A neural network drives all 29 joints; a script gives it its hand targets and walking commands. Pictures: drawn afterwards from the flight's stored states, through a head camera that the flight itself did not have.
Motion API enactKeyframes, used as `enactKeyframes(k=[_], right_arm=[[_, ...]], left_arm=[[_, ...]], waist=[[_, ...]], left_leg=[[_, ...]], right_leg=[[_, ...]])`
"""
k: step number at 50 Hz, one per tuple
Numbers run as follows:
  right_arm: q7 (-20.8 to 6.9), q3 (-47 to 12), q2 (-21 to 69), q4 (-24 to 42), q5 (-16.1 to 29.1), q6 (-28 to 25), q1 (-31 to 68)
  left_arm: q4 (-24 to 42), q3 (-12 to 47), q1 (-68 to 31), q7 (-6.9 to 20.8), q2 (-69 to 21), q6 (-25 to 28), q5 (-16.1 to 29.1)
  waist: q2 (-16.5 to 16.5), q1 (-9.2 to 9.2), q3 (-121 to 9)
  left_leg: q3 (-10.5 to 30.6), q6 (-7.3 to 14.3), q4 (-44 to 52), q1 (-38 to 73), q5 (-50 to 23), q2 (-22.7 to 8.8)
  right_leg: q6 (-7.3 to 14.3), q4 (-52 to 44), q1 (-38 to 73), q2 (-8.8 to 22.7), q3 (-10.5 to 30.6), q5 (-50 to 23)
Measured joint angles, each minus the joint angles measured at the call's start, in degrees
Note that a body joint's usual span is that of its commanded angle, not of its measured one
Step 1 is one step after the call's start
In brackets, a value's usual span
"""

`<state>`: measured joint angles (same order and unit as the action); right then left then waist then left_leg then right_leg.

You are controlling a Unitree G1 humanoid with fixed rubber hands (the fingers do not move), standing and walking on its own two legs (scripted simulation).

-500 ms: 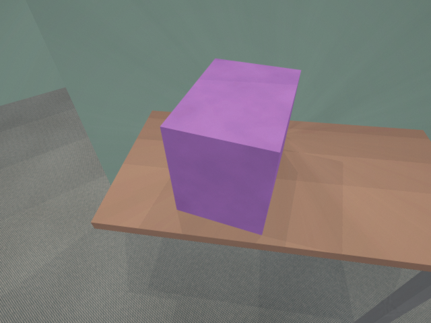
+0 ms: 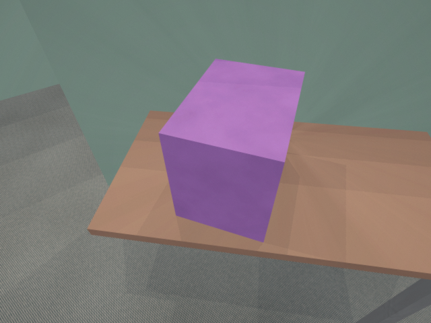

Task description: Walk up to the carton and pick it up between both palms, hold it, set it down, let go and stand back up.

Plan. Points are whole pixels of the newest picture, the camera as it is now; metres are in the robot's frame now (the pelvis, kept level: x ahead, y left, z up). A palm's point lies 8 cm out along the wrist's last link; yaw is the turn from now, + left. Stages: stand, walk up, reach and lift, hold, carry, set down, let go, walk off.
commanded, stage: stand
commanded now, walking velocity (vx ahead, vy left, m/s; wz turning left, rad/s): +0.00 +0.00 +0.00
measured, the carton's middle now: (238, 146) +0.49 -0.02 +0.07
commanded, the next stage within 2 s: none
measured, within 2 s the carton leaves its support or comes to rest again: neither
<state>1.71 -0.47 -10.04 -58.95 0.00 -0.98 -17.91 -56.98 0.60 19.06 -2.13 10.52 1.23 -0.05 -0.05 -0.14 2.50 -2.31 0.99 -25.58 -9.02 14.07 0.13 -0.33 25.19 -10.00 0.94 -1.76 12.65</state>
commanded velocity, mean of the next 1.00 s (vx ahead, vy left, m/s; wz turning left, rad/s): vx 0.00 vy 0.00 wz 0.00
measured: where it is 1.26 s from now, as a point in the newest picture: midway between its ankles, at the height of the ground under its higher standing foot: outside the picture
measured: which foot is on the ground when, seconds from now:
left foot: down 0.00-1.00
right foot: down 0.00-1.00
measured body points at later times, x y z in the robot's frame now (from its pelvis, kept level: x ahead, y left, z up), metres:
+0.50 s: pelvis +0.01 +0.01 +0.00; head +0.01 +0.01 +0.45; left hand +0.02 +0.24 -0.15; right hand +0.02 -0.22 -0.15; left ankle +0.00 +0.11 -0.74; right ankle +0.01 -0.12 -0.74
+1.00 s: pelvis +0.02 +0.02 +0.00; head +0.02 +0.03 +0.45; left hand +0.02 +0.25 -0.16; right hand +0.02 -0.21 -0.15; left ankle +0.00 +0.11 -0.74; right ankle +0.01 -0.12 -0.74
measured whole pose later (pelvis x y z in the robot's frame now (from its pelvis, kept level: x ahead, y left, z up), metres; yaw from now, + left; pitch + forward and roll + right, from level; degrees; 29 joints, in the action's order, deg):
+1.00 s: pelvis +0.02 +0.02 +0.00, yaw +0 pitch -2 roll +0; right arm 2.3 -0.5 -8.8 -60.5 0.3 -1.5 -18.0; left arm -61.2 1.1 18.0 -2.9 9.6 0.8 0.0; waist 0.7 -0.1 2.2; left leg -3.3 2.7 -23.2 -7.3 14.4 2.0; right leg -2.2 23.9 -9.0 2.7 -0.6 13.2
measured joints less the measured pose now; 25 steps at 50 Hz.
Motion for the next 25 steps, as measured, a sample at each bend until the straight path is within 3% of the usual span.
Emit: enactKeyframes(k=[25], right_arm=[[0.45,-0.04,0.8,-1.11,0.16,-0.26,0.26]], left_arm=[[-2.41,0.1,-1.27,-0.48,-0.58,-0.13,-0.02]], waist=[[0.3,-0.02,-0.55]], left_leg=[[-0.14,0.61,1.48,1.71,0.38,0.77]], right_leg=[[-0.73,-1.14,1.58,0.71,0.17,0.55]])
